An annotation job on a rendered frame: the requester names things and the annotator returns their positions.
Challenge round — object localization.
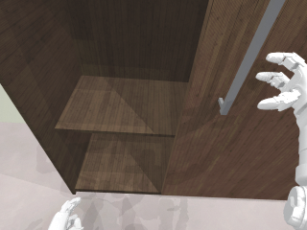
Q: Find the right robot upper arm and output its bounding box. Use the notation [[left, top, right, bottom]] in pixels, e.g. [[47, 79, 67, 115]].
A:
[[283, 185, 307, 230]]

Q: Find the robot left hand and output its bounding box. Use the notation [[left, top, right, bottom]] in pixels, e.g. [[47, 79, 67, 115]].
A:
[[48, 197, 83, 230]]

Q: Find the wardrobe door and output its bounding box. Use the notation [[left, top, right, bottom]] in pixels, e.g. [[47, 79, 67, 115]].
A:
[[161, 0, 307, 200]]

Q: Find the robot right forearm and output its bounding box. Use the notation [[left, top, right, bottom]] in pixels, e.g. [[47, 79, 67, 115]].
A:
[[294, 98, 307, 187]]

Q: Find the robot right hand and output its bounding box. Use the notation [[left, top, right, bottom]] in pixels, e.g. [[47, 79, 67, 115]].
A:
[[255, 53, 307, 111]]

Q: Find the handle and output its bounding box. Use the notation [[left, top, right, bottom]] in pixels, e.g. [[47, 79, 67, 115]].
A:
[[218, 0, 286, 115]]

